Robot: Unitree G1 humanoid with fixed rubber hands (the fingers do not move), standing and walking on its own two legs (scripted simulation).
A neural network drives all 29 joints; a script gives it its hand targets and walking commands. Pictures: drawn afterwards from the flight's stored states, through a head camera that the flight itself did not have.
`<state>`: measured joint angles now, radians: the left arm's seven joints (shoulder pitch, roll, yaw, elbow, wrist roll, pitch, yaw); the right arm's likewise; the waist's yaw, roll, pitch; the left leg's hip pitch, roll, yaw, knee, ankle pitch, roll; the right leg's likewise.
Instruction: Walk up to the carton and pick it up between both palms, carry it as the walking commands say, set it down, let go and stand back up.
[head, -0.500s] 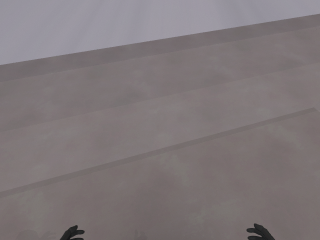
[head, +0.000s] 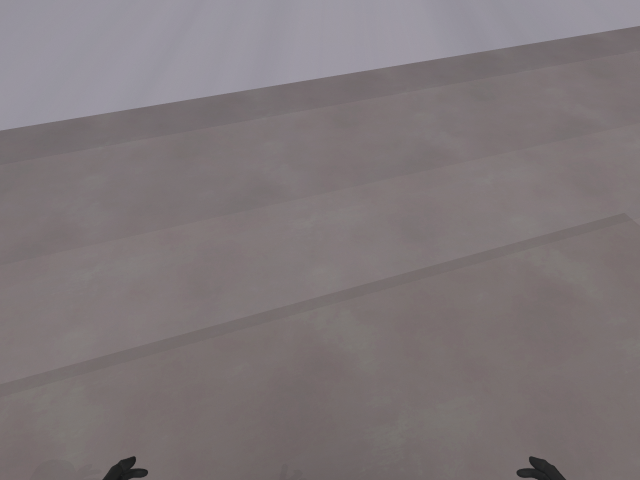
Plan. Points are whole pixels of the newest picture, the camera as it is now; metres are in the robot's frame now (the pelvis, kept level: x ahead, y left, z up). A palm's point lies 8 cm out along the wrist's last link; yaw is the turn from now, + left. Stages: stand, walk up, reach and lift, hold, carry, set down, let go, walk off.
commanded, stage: stand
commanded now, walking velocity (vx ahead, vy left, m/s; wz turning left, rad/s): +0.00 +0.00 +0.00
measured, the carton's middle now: out of the picture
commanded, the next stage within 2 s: walk up in 0.22 s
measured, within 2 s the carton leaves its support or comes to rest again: neither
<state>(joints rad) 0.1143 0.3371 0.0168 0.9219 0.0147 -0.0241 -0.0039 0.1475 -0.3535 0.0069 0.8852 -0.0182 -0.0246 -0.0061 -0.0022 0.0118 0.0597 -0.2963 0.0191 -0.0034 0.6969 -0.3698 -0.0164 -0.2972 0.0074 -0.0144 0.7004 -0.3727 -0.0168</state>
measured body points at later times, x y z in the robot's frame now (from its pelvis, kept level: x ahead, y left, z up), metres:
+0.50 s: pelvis +0.00 +0.00 +0.02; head +0.02 +0.00 +0.47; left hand +0.11 +0.29 -0.11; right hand +0.10 -0.30 -0.11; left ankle +0.00 +0.13 -0.72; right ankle +0.00 -0.11 -0.72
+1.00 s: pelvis -0.05 -0.04 +0.01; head -0.01 -0.07 +0.46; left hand +0.11 +0.18 -0.12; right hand -0.04 -0.32 -0.14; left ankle -0.01 +0.11 -0.68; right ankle -0.02 -0.13 -0.72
